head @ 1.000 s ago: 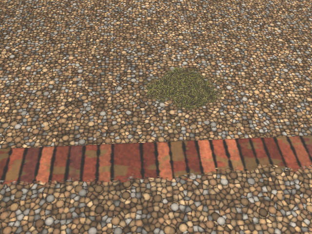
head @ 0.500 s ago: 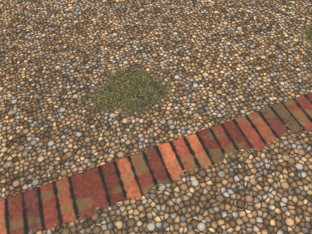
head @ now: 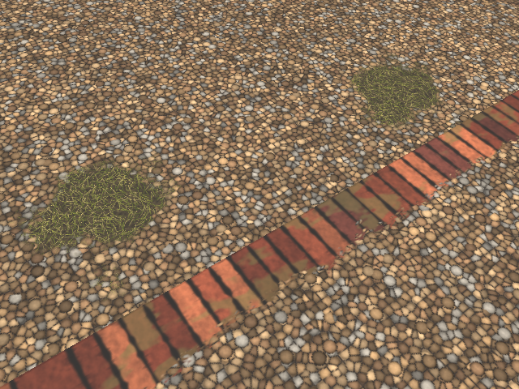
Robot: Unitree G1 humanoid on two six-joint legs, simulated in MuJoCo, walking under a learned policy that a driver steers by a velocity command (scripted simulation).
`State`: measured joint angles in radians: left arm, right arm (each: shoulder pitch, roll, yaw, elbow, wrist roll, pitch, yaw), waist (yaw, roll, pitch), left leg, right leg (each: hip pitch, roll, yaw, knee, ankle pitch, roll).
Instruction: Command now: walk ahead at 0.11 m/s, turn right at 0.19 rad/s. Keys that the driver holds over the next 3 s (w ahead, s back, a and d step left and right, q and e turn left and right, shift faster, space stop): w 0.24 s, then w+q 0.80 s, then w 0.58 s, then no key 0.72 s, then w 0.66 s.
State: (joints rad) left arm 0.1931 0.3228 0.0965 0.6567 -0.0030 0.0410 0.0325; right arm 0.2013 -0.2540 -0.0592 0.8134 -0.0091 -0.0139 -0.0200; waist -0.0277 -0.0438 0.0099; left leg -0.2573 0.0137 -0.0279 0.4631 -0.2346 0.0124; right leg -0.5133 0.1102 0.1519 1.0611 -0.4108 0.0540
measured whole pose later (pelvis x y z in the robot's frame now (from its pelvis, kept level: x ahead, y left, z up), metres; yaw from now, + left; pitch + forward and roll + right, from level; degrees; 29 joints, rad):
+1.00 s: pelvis +0.38 +0.08 +0.00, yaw +21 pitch +2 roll +0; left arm 0.11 0.30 0.04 0.66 0.01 -0.10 0.01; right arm 0.32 -0.28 -0.06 0.72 0.02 -0.05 0.00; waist -0.06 -0.03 0.02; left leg -0.16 -0.13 -0.13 0.37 -0.23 0.09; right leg -0.69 -0.09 0.11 0.69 0.04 0.06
